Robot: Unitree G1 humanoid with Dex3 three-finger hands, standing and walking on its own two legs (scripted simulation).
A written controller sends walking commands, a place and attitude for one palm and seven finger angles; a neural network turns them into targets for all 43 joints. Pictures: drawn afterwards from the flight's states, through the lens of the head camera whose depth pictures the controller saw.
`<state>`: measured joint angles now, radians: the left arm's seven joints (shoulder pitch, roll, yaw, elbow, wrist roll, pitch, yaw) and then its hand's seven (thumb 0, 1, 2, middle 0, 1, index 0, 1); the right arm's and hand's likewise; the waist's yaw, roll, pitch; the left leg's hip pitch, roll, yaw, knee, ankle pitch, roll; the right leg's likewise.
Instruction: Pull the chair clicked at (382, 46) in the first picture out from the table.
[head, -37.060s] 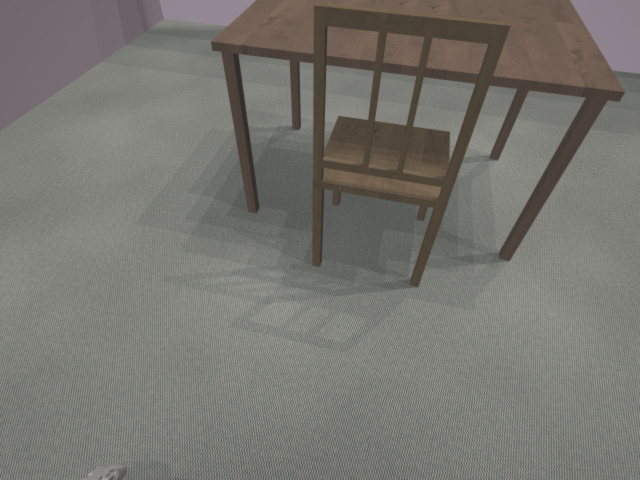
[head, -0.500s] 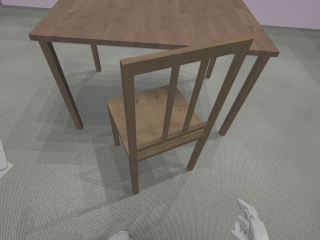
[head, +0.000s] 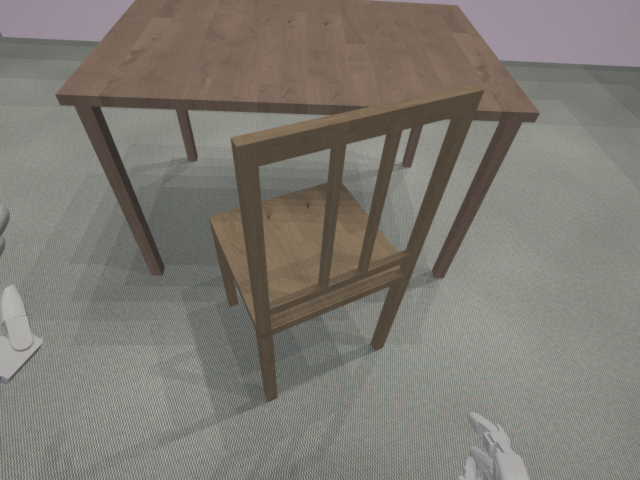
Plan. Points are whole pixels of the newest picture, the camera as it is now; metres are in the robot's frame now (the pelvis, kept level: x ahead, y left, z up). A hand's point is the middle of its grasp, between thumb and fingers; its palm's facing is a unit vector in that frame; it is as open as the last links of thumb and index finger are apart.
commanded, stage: let the arm hang, fingers relaxed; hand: left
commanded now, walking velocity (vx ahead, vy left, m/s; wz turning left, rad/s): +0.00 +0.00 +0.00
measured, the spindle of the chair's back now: (329, 227) +0.56 +0.00 -0.06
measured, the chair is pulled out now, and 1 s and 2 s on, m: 0.18 0.18 0.18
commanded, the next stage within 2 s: look to check the result in 1.18 s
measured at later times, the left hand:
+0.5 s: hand out of the picture +0.04 +0.17 -0.18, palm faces +0.03 -0.98 -0.20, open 6.9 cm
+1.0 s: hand out of the picture +0.02 +0.14 -0.18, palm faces +0.03 -0.98 -0.18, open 7.3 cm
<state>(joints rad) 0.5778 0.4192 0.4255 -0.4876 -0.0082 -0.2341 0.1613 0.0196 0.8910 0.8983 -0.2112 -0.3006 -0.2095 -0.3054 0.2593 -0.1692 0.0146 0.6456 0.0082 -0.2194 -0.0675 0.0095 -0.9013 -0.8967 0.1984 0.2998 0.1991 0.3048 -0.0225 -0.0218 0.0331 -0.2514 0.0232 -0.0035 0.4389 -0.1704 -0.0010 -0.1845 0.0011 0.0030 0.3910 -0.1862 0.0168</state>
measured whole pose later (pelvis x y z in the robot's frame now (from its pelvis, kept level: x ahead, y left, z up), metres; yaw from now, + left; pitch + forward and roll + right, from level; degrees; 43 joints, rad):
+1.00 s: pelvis +0.02 -0.03 +0.00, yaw +1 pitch -1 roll +0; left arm 0.31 0.13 -0.01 1.07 0.02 0.00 0.04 0.02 0.93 0.90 -0.20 -0.30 -0.20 -0.30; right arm 0.33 -0.12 0.00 1.09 -0.01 -0.01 -0.03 0.00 -0.91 -0.90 0.19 0.30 0.20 0.30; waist 0.00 0.01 0.04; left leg -0.22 0.04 -0.02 0.44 -0.20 -0.04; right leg -0.17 0.02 -0.02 0.45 -0.26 -0.02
